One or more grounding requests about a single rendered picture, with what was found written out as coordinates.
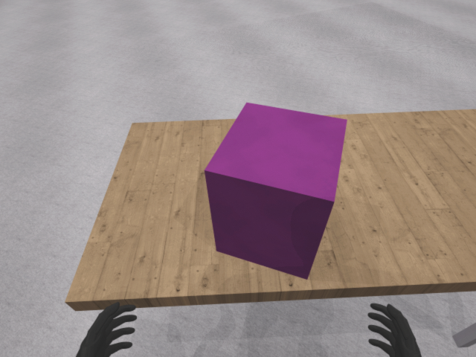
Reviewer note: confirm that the robot right hand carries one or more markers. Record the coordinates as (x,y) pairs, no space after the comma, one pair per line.
(401,338)

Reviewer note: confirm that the carton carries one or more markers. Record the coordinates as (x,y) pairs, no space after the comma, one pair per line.
(271,186)

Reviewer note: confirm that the robot left hand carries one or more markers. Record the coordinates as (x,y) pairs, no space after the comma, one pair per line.
(100,335)

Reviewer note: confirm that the table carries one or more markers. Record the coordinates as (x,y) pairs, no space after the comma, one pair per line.
(403,221)

